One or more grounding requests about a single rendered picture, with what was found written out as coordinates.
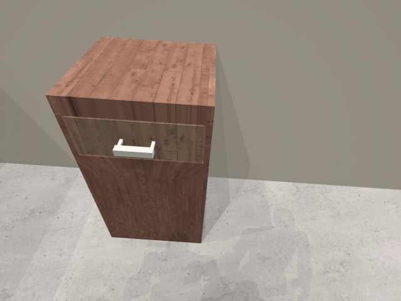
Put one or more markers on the handle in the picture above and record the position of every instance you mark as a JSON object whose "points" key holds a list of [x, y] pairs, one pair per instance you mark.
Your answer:
{"points": [[133, 151]]}

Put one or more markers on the cabinet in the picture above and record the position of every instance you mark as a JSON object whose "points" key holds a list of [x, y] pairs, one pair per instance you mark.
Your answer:
{"points": [[153, 81]]}

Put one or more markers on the drawer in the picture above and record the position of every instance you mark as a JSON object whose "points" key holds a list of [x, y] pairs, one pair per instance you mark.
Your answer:
{"points": [[174, 142]]}

